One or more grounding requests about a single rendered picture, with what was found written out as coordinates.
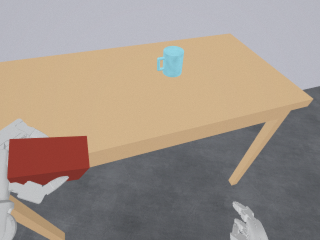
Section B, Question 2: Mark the robot left forearm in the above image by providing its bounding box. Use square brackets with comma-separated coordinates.
[0, 199, 17, 240]

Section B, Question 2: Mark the table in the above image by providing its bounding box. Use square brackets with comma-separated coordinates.
[0, 33, 313, 240]

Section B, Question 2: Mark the sponge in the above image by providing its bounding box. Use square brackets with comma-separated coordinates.
[7, 136, 90, 185]

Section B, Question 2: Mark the robot left hand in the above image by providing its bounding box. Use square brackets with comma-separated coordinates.
[0, 118, 69, 204]

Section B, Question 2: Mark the robot right hand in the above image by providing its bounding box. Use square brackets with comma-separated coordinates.
[230, 201, 268, 240]

